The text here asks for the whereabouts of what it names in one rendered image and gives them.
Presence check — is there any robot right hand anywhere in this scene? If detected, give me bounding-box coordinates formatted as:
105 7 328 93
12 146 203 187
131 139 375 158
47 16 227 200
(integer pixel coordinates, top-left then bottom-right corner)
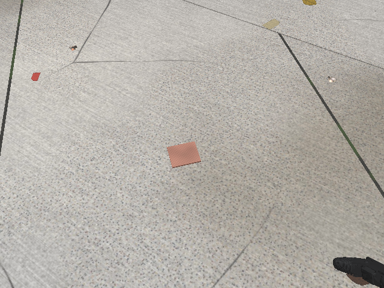
333 257 384 288

